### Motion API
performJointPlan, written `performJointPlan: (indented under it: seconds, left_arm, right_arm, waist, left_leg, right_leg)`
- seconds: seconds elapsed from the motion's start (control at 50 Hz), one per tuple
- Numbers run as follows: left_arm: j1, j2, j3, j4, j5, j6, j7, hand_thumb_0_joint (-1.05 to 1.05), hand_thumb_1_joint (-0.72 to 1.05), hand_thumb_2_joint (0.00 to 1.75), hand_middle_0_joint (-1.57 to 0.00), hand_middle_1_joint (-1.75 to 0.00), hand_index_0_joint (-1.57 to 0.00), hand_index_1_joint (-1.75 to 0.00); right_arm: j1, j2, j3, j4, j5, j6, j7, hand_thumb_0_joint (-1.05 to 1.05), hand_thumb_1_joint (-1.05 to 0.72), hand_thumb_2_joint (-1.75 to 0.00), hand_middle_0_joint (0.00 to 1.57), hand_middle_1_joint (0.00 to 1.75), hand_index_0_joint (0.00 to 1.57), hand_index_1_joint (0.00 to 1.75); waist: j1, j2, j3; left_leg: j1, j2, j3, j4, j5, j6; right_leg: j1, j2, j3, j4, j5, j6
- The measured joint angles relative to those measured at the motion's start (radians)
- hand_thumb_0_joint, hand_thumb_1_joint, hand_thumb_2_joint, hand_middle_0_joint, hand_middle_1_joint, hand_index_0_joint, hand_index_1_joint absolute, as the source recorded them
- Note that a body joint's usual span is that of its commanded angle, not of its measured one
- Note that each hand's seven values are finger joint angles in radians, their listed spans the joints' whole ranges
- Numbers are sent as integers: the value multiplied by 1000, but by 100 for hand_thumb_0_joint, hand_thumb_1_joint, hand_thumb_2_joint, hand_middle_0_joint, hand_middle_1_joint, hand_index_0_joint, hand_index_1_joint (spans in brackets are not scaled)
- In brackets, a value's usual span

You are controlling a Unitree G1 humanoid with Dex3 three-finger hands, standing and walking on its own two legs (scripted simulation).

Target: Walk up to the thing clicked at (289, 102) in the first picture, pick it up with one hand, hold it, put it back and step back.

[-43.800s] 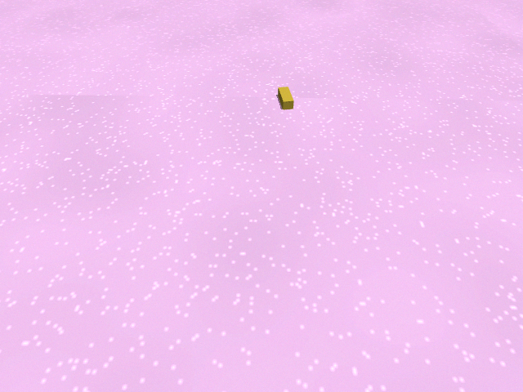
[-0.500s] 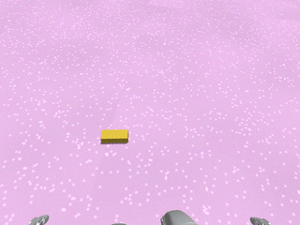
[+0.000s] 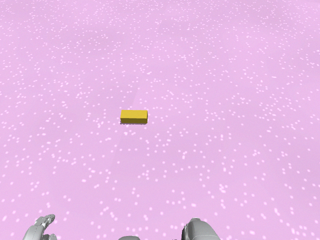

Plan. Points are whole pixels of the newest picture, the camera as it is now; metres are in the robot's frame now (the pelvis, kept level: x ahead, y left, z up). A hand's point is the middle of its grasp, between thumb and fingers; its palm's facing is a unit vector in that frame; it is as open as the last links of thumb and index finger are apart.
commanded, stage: step back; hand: left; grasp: from above
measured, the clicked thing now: (134, 116) +0.94 +0.20 -0.72
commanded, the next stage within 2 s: stand in 1.42 s
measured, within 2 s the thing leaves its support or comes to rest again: neither
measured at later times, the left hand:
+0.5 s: hand out of the picture -0.08 +0.25 -0.12, palm faces +0.00 -0.90 -0.43, open 7.3 cm
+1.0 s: hand out of the picture -0.08 +0.24 -0.12, palm faces +0.04 -0.92 -0.39, open 7.3 cm
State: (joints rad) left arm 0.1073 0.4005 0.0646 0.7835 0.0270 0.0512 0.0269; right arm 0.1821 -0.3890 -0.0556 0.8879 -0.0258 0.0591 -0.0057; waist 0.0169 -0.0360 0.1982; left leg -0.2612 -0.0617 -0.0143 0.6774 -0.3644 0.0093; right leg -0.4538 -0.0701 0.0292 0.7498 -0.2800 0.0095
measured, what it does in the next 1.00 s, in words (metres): walks backwards: right foot, then left foot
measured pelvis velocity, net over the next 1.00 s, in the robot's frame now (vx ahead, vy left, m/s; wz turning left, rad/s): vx -0.14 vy -0.02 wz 0.00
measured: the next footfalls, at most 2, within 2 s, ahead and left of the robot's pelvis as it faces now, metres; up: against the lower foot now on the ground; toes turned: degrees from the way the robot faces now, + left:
right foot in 0.28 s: -0.07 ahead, -0.13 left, +0.00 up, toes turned -2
left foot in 0.58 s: -0.11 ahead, +0.12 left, +0.00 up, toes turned -2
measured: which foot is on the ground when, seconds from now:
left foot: down 0.00-0.30, up 0.32-0.56, down 0.58-0.86, up 0.88-1.00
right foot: up 0.00-0.26, down 0.28-1.00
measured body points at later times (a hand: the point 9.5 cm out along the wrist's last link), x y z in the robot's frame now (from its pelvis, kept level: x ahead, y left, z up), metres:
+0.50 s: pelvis -0.15 -0.02 +0.01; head -0.13 -0.05 +0.46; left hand -0.08 +0.30 -0.09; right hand -0.08 -0.34 -0.12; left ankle -0.13 +0.13 -0.67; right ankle -0.14 -0.13 -0.71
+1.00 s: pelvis -0.14 -0.02 +0.02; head -0.13 -0.04 +0.47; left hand -0.08 +0.29 -0.09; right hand -0.07 -0.34 -0.12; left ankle -0.13 +0.11 -0.68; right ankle -0.11 -0.13 -0.71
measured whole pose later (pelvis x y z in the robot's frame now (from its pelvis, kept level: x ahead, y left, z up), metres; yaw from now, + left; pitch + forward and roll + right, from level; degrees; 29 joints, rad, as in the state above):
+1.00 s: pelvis -0.14 -0.02 +0.02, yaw +0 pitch -3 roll +0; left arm 0.22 0.34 0.06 0.98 0.04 -0.05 -0.01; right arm 0.23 -0.39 -0.06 1.00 -0.03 0.01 0.01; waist 0.03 0.04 0.06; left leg -0.36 -0.01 -0.08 0.87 -0.45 0.01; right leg -0.26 0.01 -0.04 0.58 -0.28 -0.04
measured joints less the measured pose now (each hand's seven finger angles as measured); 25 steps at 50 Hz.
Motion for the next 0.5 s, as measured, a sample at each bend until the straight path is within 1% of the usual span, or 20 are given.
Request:
performJointPlan:
  seconds: [0.02,0.04,0.06,0.1,0.12,0.16,0.18,0.22,0.24,0.26,0.28,0.3,0.32,0.34,0.36,0.4,0.42,0.46,0.5]
  left_arm:
    - [-3,0,1,10,-3,6,3,0,90,90,-20,-30,-21,-30]
    - [-3,-2,2,22,-3,13,5,0,90,90,-20,-30,-21,-30]
    - [-1,-2,4,32,-7,18,6,0,90,90,-20,-30,-21,-30]
    - [8,0,8,47,-16,21,4,0,90,90,-20,-30,-21,-30]
    - [14,0,9,51,-18,20,1,0,90,90,-20,-30,-21,-30]
    - [27,-3,9,55,-17,14,-4,0,90,90,-20,-30,-21,-30]
    - [33,-5,9,57,-15,11,-8,0,90,90,-20,-30,-21,-30]
    - [47,-9,6,66,-11,3,-14,0,90,90,-20,-30,-21,-30]
    - [55,-11,4,73,-8,-3,-16,0,90,90,-20,-30,-21,-30]
    - [65,-13,3,82,-6,-11,-18,0,90,90,-20,-30,-21,-30]
    - [72,-19,4,94,-1,-22,-18,0,90,90,-20,-30,-21,-30]
    - [74,-36,4,111,6,-29,-18,0,90,90,-20,-30,-21,-30]
    - [83,-45,1,121,11,-31,-21,0,90,90,-20,-30,-21,-30]
    - [96,-48,-2,128,15,-32,-24,0,90,90,-20,-30,-21,-30]
    - [107,-51,-4,135,15,-33,-25,0,90,90,-20,-30,-21,-30]
    - [118,-58,-5,147,16,-35,-24,0,90,90,-20,-30,-21,-30]
    - [120,-60,-3,150,17,-37,-23,0,90,90,-21,-30,-21,-30]
    - [123,-59,0,150,20,-44,-25,0,90,90,-21,-30,-21,-30]
    - [122,-52,5,146,24,-52,-27,0,90,90,-21,-30,-21,-30]
  right_arm:
    - [-1,5,4,-1,-3,1,8,0,-91,-90,20,30,20,30]
    - [-2,9,7,-2,-6,-1,15,0,-91,-90,20,30,20,30]
    - [-3,15,11,-1,-9,-4,16,0,-91,-90,20,30,20,30]
    - [-3,25,21,-2,-11,-7,12,0,-90,-90,21,30,21,30]
    - [-4,27,23,-5,-11,-7,10,0,-90,-90,21,30,21,30]
    - [-14,25,22,-14,-11,-6,7,0,-90,-90,21,30,21,30]
    - [-22,22,21,-21,-11,-7,6,0,-90,-90,21,30,21,30]
    - [-37,15,18,-36,-12,-11,6,0,-90,-90,21,30,21,30]
    - [-46,10,17,-42,-11,-12,7,0,-90,-90,21,30,21,30]
    - [-54,4,16,-47,-8,-10,7,0,-90,-90,21,30,21,30]
    - [-64,-5,16,-48,-5,-8,7,0,-90,-90,21,30,21,30]
    - [-74,-17,12,-42,-2,-6,5,0,-90,-90,21,30,21,30]
    - [-73,-18,8,-34,0,-1,0,0,-90,-90,21,30,21,30]
    - [-66,-14,5,-23,3,5,-4,0,-90,-90,21,30,21,30]
    - [-58,-12,5,-13,7,8,-4,0,-90,-90,21,30,21,30]
    - [-35,-17,5,5,15,5,-3,0,-91,-90,20,30,20,30]
    - [-21,-20,4,13,16,1,-1,0,-91,-90,20,30,20,30]
    - [10,-26,2,32,12,-6,4,0,-91,-90,20,30,20,30]
    - [41,-29,0,55,5,-9,11,0,-91,-90,20,30,20,30]
  waist:
    - [-4,2,1]
    - [-12,11,-2]
    - [-19,16,-7]
    - [-21,18,-24]
    - [-19,21,-31]
    - [-13,28,-38]
    - [-10,32,-40]
    - [-4,41,-43]
    - [1,46,-47]
    - [6,51,-52]
    - [10,66,-53]
    - [2,102,-42]
    - [2,113,-48]
    - [11,105,-61]
    - [19,94,-72]
    - [20,88,-87]
    - [19,86,-94]
    - [19,85,-107]
    - [18,84,-119]
  left_leg:
    - [-12,6,0,9,6,5]
    - [-22,20,-7,10,15,8]
    - [-27,31,-11,0,30,8]
    - [-38,50,-12,-31,66,6]
    - [-45,58,-12,-43,83,5]
    - [-64,74,-7,-57,111,5]
    - [-75,80,-3,-61,124,4]
    - [-103,93,6,-60,145,-3]
    - [-119,100,13,-52,152,-8]
    - [-138,108,19,-37,154,-14]
    - [-159,123,20,-11,152,-19]
    - [-173,133,-13,23,121,-8]
    - [-187,113,-51,59,37,-4]
    - [-201,80,-75,115,-35,-6]
    - [-212,48,-96,182,-65,-8]
    - [-221,1,-122,294,-63,-11]
    - [-217,-10,-123,328,-59,-15]
    - [-188,-10,-113,337,-52,-25]
    - [-134,9,-94,261,-71,-30]
  right_leg:
    - [-17,26,20,54,-96,-5]
    - [-34,64,40,139,-177,-9]
    - [-49,102,63,233,-219,-15]
    - [-61,154,89,380,-238,-23]
    - [-52,165,87,412,-238,-22]
    - [-5,164,75,396,-246,-11]
    - [28,156,66,354,-250,-7]
    - [105,131,40,214,-246,-4]
    - [149,118,28,117,-229,-7]
    - [200,108,17,-4,-188,-14]
    - [237,112,11,-97,-133,-23]
    - [245,136,-5,-111,-107,-30]
    - [236,142,-10,-101,-100,-36]
    - [221,134,-2,-88,-98,-43]
    - [213,124,7,-86,-91,-47]
    - [209,104,8,-101,-71,-45]
    - [205,95,4,-108,-62,-44]
    - [196,82,-6,-116,-50,-45]
    - [189,71,-22,-118,-46,-47]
